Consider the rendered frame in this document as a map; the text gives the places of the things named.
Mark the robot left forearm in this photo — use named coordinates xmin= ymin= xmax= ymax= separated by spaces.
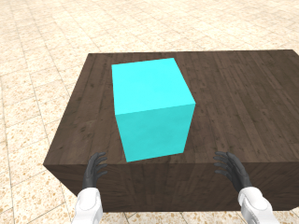
xmin=70 ymin=188 xmax=103 ymax=224

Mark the carton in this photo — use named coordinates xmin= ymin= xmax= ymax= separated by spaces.
xmin=111 ymin=58 xmax=195 ymax=162

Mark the pedestal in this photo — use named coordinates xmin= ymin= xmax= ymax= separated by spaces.
xmin=42 ymin=49 xmax=299 ymax=213

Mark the robot right hand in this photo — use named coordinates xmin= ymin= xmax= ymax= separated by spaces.
xmin=213 ymin=151 xmax=253 ymax=193

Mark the robot right forearm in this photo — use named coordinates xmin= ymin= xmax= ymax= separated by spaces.
xmin=237 ymin=187 xmax=279 ymax=224

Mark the robot left hand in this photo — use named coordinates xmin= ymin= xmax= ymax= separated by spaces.
xmin=82 ymin=152 xmax=107 ymax=190

